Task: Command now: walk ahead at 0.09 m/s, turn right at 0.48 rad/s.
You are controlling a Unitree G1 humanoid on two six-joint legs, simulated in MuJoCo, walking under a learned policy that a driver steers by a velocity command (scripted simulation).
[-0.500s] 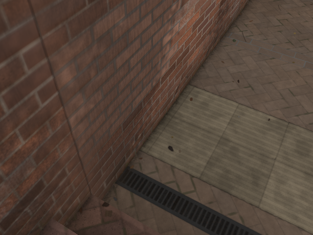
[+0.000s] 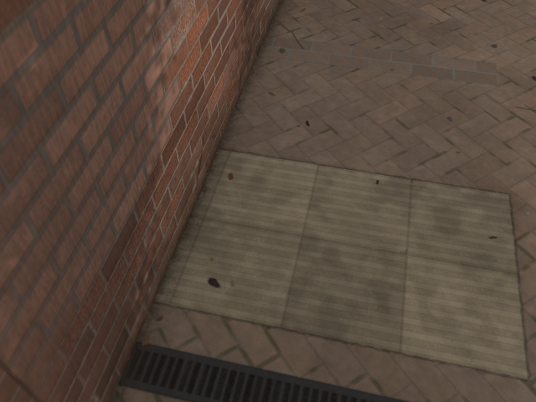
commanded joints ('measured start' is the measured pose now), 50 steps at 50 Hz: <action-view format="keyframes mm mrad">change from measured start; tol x64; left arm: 1 -23 34 6 -66 25 24 -2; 50 15 82 -25 -209 -12 -39 109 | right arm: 1 99 -21 12 -7 -12 -1 8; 50 -310 -42 25 -304 -17 38 30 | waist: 1 -26 93 118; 50 151 -18 -117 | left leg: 1 -156 298 -207 -151 232 107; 10 79 382 -275 204 -26 -20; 15 -810 73 -171 1387 -484 -169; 22 -456 37 -323 598 509 -99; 33 -517 -6 -375 343 191 -191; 37 186 143 -867 -131 1246 269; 50 -858 5 -453 396 172 -99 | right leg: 1 95 5 -84 -92 24 -32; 9 122 -18 -122 -506 -139 -108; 14 1449 -173 17 -51 1072 -349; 22 84 -78 44 -226 129 -281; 35 74 136 107 250 58 -119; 38 -209 170 63 523 -1111 105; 50 760 -235 339 -137 -92 -321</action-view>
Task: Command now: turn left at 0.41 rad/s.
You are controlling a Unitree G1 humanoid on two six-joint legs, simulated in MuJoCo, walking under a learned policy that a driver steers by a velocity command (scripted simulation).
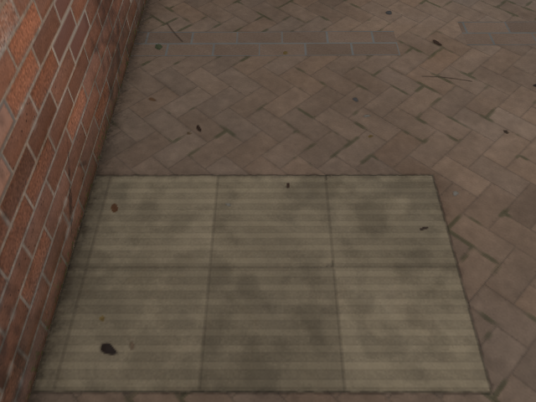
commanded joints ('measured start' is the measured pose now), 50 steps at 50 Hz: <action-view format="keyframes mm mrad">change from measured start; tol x32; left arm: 1 168 -31 -18 -19 -21 -18 43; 50 -223 1 57 -244 -128 127 -31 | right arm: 1 -94 57 28 -97 -93 14 6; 13 -270 -54 -63 -116 250 50 42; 16 325 -258 -122 68 106 86 -7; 50 124 -136 -109 -61 87 127 -105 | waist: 1 81 -64 -59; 12 68 -102 229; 20 -80 79 -415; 33 -65 102 128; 50 -111 116 -59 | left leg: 1 -424 134 -23 5 293 -27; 6 74 169 128 -400 1088 85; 12 170 230 64 -734 866 76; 17 1253 415 -163 -441 1576 266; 21 644 537 -300 -714 533 331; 24 292 418 -174 -748 321 235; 37 422 365 -138 -876 44 151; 50 552 422 110 -591 470 185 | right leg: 1 363 -265 239 -60 638 -238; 7 -393 -206 60 -84 -207 -148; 12 -19 -354 171 71 -216 -58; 19 -829 -96 -21 1532 -349 148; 28 -517 -2 104 792 426 157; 50 -98 11 -164 -151 238 -28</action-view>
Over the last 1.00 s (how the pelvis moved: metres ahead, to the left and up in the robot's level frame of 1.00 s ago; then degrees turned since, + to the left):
0.26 -0.11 -0.18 -16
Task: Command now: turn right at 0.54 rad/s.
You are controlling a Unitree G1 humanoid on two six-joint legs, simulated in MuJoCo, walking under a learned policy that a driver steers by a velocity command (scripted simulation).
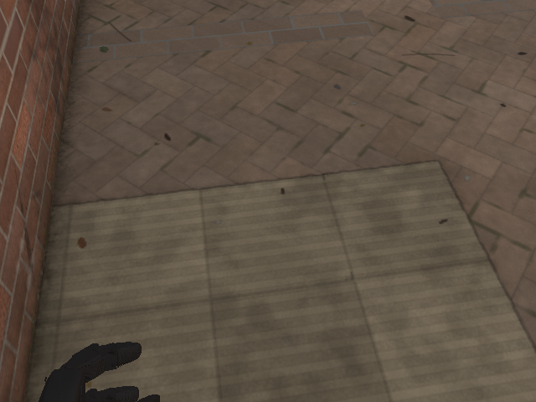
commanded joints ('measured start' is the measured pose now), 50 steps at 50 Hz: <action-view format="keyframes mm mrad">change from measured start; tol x32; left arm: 1 -22 62 18 -60 1 -4 2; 4 367 272 88 12 61 -12 23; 40 -108 84 29 -24 21 -169 -12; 45 381 278 96 69 51 -187 0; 50 193 78 36 78 47 -173 -9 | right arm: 1 41 -123 -37 -48 3 -10 8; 50 1 -72 -23 -78 24 -125 64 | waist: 1 33 69 -141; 3 115 -335 -269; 22 19 -190 -64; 24 -21 371 -208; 50 109 -103 -48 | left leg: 1 110 244 -192 -17 416 53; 3 -540 -12 -113 591 -252 -114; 6 -907 -49 -389 749 -131 -107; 14 -353 -39 -306 238 367 -127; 22 45 -111 -247 -40 111 3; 25 524 289 -1174 -390 -208 327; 34 70 37 -536 -379 473 173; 42 89 65 -658 -264 426 124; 46 -492 -119 -484 604 -168 -9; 50 -464 14 -426 584 88 -21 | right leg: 1 133 46 -21 -187 147 -65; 4 772 -369 760 -363 297 -443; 13 83 -74 327 -411 101 -253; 20 118 -145 389 -366 -44 -218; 26 -571 34 184 661 -140 -55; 41 65 60 94 -241 302 -7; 45 890 -342 608 -319 118 -279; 50 424 -253 363 -501 191 -209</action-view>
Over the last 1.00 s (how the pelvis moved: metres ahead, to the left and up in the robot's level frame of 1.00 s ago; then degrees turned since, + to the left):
0.19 0.17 -0.17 -2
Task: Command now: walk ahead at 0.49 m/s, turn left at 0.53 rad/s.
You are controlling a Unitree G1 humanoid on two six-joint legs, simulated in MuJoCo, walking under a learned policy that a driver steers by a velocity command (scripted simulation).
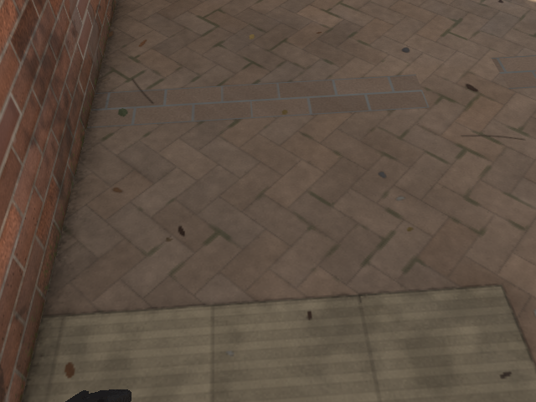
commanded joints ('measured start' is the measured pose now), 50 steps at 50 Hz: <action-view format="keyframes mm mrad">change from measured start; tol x32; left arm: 1 74 80 24 -9 7 -5 1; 50 50 204 38 -52 -28 88 4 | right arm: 1 -50 -69 -27 -115 -6 -3 8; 50 -176 -143 -7 -93 -43 -16 -30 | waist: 1 43 -136 -26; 16 64 -119 46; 20 -61 233 -400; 39 -15 13 87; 46 57 -261 -495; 50 24 -43 -155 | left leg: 1 -292 120 -27 34 90 -8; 15 -191 75 113 -571 275 20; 18 263 1 173 -668 268 82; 20 842 456 -521 -744 177 296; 35 308 273 229 -1040 412 132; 43 411 250 334 -555 971 23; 44 259 181 344 -286 718 -48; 45 -109 19 301 100 -287 -119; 50 -215 85 1 111 -49 -88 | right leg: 1 263 -291 279 -254 85 -160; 18 260 -242 -16 106 631 -81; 20 -321 -17 26 756 -395 19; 22 -452 -89 140 868 -335 18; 42 -116 -41 -68 153 83 -41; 45 575 -265 357 129 952 -247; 46 664 -426 714 9 756 -429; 50 240 -257 430 -138 355 -262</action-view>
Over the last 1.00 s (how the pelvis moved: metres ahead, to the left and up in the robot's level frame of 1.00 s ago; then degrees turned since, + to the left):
0.42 -0.05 0.01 2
